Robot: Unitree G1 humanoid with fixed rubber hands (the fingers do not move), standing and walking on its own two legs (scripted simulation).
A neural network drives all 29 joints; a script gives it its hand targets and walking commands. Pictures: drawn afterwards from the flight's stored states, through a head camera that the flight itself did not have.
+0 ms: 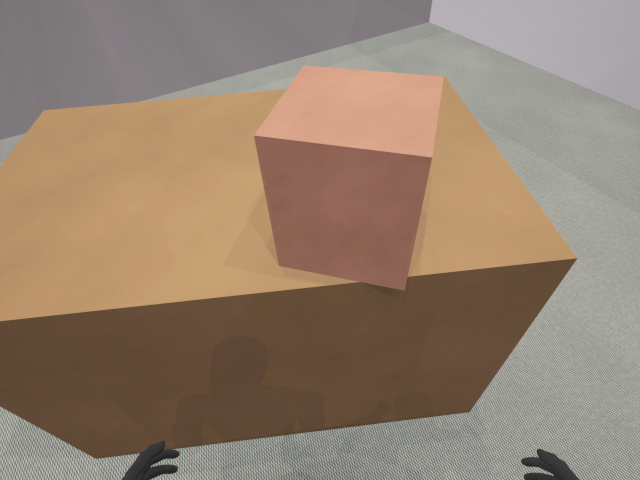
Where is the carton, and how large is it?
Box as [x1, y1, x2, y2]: [254, 65, 443, 290]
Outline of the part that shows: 303,65 254,135 279,265 404,290 432,155 443,77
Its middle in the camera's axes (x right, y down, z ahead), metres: +0.05 -0.10 +0.60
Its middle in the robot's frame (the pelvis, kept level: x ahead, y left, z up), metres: +0.53 -0.03 +0.10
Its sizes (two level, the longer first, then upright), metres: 0.210 0.200 0.250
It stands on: a pedestal, 0.73 m high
